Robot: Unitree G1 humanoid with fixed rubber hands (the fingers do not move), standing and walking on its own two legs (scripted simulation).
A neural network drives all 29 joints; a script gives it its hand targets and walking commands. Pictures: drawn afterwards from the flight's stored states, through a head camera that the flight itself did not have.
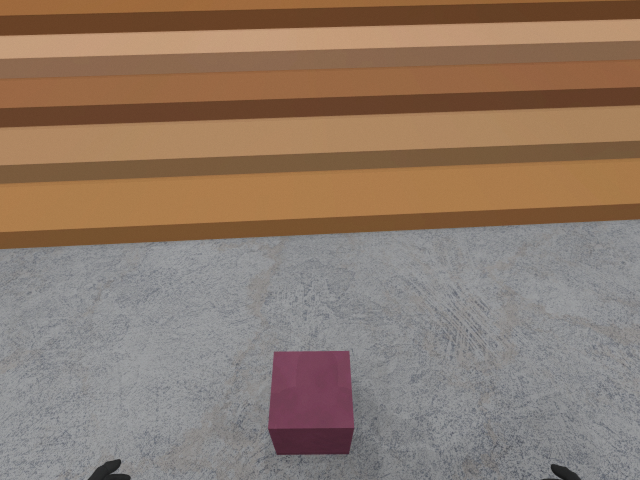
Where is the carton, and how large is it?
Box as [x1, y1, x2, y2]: [268, 351, 353, 454]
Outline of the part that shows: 274,352 268,429 276,453 348,453 353,431 348,351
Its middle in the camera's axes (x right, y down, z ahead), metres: -0.02 +0.47 +1.10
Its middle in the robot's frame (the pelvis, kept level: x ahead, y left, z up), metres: +0.43 +0.05 -0.66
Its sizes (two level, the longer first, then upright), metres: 0.210 0.200 0.250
